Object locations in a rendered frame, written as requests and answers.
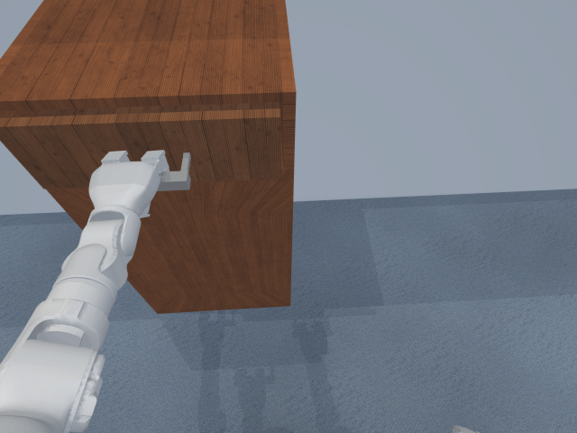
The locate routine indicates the left robot upper arm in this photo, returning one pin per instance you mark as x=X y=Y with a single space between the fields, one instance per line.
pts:
x=50 y=388

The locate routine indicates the handle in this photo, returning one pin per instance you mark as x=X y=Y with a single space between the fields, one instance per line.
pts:
x=176 y=180

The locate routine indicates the left robot hand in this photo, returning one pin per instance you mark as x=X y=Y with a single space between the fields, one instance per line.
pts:
x=130 y=184

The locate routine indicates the left robot forearm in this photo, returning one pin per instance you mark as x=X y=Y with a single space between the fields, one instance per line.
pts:
x=77 y=308

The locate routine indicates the cabinet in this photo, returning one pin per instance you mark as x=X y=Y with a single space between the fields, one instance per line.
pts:
x=219 y=245

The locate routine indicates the drawer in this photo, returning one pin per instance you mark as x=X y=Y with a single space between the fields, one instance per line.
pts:
x=61 y=148

